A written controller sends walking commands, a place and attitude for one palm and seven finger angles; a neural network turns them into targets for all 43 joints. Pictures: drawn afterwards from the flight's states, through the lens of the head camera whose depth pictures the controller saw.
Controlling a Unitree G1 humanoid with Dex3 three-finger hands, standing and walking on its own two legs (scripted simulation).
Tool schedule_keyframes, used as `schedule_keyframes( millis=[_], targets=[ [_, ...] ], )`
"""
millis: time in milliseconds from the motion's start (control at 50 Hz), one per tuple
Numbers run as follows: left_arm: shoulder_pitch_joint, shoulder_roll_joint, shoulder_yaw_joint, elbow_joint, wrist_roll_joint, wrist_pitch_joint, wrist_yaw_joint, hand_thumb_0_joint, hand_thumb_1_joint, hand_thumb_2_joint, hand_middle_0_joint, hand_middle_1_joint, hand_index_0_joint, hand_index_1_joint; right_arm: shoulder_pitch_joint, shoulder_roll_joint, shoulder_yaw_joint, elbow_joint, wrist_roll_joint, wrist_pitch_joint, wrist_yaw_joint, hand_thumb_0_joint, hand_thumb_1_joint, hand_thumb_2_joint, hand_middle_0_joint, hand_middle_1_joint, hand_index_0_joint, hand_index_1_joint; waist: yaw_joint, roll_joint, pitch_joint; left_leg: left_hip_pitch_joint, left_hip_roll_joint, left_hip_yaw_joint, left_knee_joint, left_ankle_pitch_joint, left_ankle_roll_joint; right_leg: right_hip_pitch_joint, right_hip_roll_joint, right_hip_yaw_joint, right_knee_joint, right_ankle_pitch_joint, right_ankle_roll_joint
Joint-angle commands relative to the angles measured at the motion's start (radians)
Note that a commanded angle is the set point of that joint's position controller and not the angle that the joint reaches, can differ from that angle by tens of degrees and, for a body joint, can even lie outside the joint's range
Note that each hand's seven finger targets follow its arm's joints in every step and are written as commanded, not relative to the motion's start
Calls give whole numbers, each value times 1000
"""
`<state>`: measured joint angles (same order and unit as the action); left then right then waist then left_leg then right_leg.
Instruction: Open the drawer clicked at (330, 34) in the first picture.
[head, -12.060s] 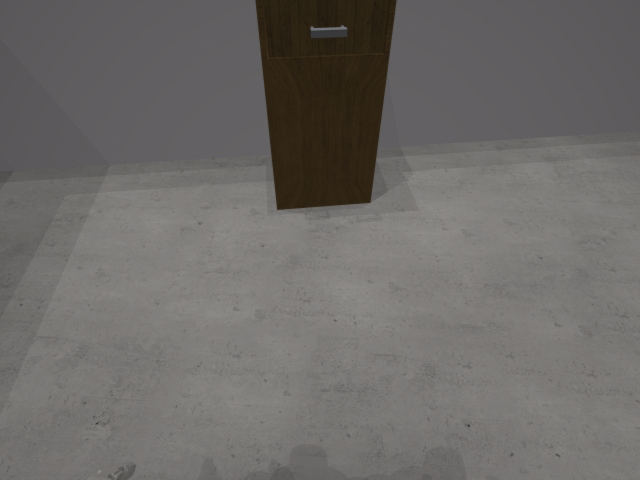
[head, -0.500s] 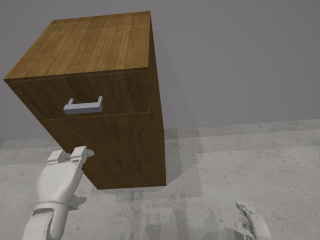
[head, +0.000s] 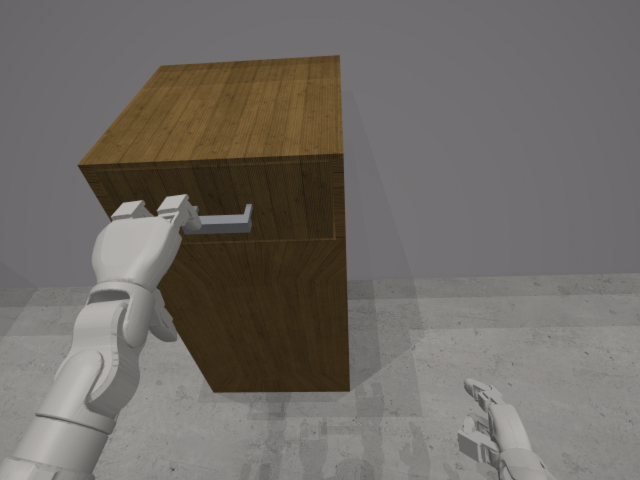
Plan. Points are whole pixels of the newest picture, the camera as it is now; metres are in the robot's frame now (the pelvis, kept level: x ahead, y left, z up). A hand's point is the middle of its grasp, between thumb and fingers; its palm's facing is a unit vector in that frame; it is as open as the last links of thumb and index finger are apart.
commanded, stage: raise the hand with hooked fingers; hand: left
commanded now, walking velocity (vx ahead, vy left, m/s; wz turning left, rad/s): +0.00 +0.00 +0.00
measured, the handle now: (219, 217) +0.52 +0.27 +0.03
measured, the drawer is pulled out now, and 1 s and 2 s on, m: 0.00 0.00 0.00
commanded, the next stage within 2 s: move the hooked fingers above the handle in 0.48 s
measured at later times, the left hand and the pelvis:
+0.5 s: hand (159, 264) +0.30 +0.24 +0.14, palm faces +0.15 -0.06 -0.99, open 13.8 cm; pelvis +0.00 +0.00 +0.00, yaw +1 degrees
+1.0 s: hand (175, 254) +0.34 +0.25 +0.12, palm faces +0.03 -0.02 -1.00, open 13.9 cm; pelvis +0.00 -0.03 +0.00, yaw +2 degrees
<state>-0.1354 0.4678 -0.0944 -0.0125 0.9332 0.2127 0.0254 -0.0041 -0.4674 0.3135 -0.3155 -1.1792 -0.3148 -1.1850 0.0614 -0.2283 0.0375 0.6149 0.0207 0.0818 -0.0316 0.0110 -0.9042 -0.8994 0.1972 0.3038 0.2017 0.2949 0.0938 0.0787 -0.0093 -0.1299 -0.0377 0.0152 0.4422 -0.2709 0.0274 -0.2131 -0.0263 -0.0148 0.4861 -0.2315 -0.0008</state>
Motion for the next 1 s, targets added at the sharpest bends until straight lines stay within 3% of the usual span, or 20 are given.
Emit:
schedule_keyframes(
  millis=[0,60,140,180,240,320,360,420,500,600,680,720,760,800,820,900,920,940,960,980],
  targets=[
    [-398,232,128,-182,12,-14,-16,0,-500,300,-300,-1200,-300,-1200,-125,-114,-41,-145,4,-35,-3,0,-900,-900,200,300,200,300,-13,-12,-190,-23,17,-25,-99,267,-14,137,35,-13,-63,130,-45],
    [-468,260,139,-184,3,-42,-43,0,-500,300,-300,-1200,-300,-1200,-113,-116,-42,-142,3,-44,-2,0,-900,-900,200,300,200,300,-16,14,-206,-3,18,-38,-103,283,-16,141,37,-16,-71,128,-49],
    [-337,208,122,-127,-20,-61,-82,0,-500,300,-300,-1200,-300,-1200,-85,-121,-46,-146,5,-44,14,0,-900,-900,200,300,200,300,-6,-23,-187,-16,25,-38,-106,323,-21,141,37,-28,-73,147,-49],
    [-322,223,140,-158,-29,-76,-88,0,-500,300,-300,-1200,-300,-1200,-81,-129,-49,-152,3,-41,21,0,-900,-900,200,300,200,300,-1,-37,-192,-22,26,-37,-110,338,-22,147,37,-28,-76,167,-48],
    [-328,242,166,-187,-31,-102,-80,0,-500,300,-300,-1200,-300,-1200,-74,-130,-51,-158,-1,-50,28,0,-900,-900,200,300,200,300,5,-45,-200,-33,23,-38,-109,336,-18,157,37,-28,-75,165,-48],
    [-370,293,224,-261,-29,-147,-33,0,-500,300,-300,-1200,-300,-1200,-69,-131,-58,-156,-3,-64,29,0,-900,-900,200,300,200,300,13,-8,-249,-15,19,-49,-108,334,-20,163,43,-23,-75,151,-49],
    [-373,282,220,-249,-29,-158,-6,0,-500,300,-300,-1200,-300,-1200,-62,-125,-62,-143,-2,-68,26,0,-900,-900,200,300,200,300,13,6,-246,-9,15,-45,-105,339,-22,154,40,-23,-78,153,-51],
    [-362,273,225,-232,-36,-151,21,0,-500,300,-300,-1200,-300,-1200,-64,-126,-65,-132,4,-74,29,0,-900,-900,200,300,200,300,9,18,-237,-18,11,-39,-107,318,-24,148,42,-20,-85,146,-50],
    [-329,235,181,-143,-38,-104,18,0,-500,300,-300,-1200,-300,-1200,-73,-133,-63,-116,11,-63,24,0,-900,-900,200,300,200,300,0,-41,-188,-52,7,-18,-115,285,-20,143,34,-22,-97,146,-44],
    [-365,233,143,-146,-21,-78,-19,0,-500,300,-300,-1200,-300,-1200,-89,-136,-59,-132,12,-53,16,0,-900,-900,200,300,200,300,-10,-71,-215,-50,-1,-6,-109,250,-8,160,28,-13,-99,138,-37],
    [-410,287,184,-62,-21,-105,-37,0,-500,300,-300,-1200,-300,-1200,-73,-139,-52,-122,11,-47,-6,0,-900,-900,200,300,200,300,-17,-118,-197,-83,-8,4,-98,211,3,167,23,0,-110,125,-26],
    [-430,350,242,-36,-22,-130,-30,0,-500,300,-300,-1200,-300,-1200,-70,-141,-53,-119,10,-48,-13,0,-900,-900,200,300,200,300,-12,-92,-211,-96,-9,5,-93,200,2,182,22,11,-108,115,-25],
    [-473,321,216,0,-22,-157,-24,0,-500,300,-300,-1200,-300,-1200,-62,-131,-54,-112,11,-52,-20,0,-900,-900,200,300,200,300,-21,-72,-196,-98,-13,6,-84,206,3,160,19,8,-106,127,-26],
    [-512,308,200,-7,-28,-186,-15,0,-500,300,-300,-1200,-300,-1200,-51,-129,-59,-115,10,-59,-25,0,-900,-900,200,300,200,300,-24,-41,-240,-81,-19,8,-69,225,6,166,18,14,-99,157,-26],
    [-516,342,231,21,-29,-193,-9,0,-500,300,-300,-1200,-300,-1200,-44,-133,-62,-110,11,-62,-27,0,-900,-900,200,300,200,300,-27,-37,-239,-91,-18,7,-67,215,3,164,18,16,-101,144,-26],
    [-553,329,206,131,-23,-207,-2,0,-500,300,-300,-1200,-300,-1200,-14,-138,-68,-93,12,-61,-36,0,-900,-900,200,300,200,300,-42,-64,-219,-120,-20,15,-50,215,6,140,13,20,-96,173,-21],
    [-561,341,217,150,-20,-210,-2,0,-500,300,-300,-1200,-300,-1200,-4,-145,-71,-91,13,-59,-35,0,-900,-900,200,300,200,300,-44,-80,-233,-133,-20,13,-50,209,3,148,15,19,-94,162,-20],
    [-585,313,181,133,-23,-217,-5,0,-500,300,-300,-1200,-300,-1200,-9,-142,-71,-101,14,-61,-35,0,-900,-900,200,300,200,300,-43,-65,-245,-129,-22,14,-45,212,6,145,11,21,-88,172,-20],
    [-575,344,213,153,-20,-221,-2,0,-500,300,-300,-1200,-300,-1200,4,-145,-77,-95,13,-60,-36,0,-900,-900,200,300,200,300,-38,-82,-267,-130,-21,12,-40,237,8,160,11,20,-76,206,-21],
    [-573,338,204,143,-21,-224,-3,0,-500,300,-300,-1200,-300,-1200,-1,-146,-78,-103,12,-58,-37,0,-900,-900,200,300,200,300,-35,-65,-285,-131,-24,16,-34,248,9,169,9,23,-68,229,-20]
  ],
)
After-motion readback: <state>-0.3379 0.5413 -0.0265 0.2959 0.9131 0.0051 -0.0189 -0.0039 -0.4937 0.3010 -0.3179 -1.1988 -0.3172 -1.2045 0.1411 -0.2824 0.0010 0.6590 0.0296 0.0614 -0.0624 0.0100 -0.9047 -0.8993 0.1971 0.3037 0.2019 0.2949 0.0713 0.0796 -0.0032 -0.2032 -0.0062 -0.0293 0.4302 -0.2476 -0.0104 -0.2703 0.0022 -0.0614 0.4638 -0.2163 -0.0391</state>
